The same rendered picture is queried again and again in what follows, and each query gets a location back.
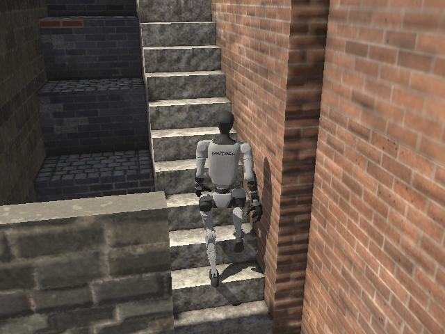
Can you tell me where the robot right forearm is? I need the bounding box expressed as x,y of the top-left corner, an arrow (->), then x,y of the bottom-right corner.
247,171 -> 261,206

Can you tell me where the robot right hand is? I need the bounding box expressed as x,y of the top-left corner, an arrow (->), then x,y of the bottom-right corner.
247,203 -> 263,223

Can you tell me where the robot left upper arm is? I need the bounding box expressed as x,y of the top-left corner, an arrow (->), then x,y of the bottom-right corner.
196,140 -> 210,178

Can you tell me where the robot left hand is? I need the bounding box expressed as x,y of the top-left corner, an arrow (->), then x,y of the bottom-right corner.
195,186 -> 211,197

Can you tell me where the robot left shin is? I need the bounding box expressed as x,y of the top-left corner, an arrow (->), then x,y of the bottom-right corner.
204,230 -> 218,278

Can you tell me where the robot right upper arm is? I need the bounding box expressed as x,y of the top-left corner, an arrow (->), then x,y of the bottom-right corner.
239,141 -> 254,182

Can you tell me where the robot right thigh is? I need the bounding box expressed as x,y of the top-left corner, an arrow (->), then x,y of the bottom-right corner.
232,189 -> 246,208

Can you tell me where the robot left forearm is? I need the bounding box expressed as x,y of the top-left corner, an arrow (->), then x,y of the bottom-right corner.
195,169 -> 204,190

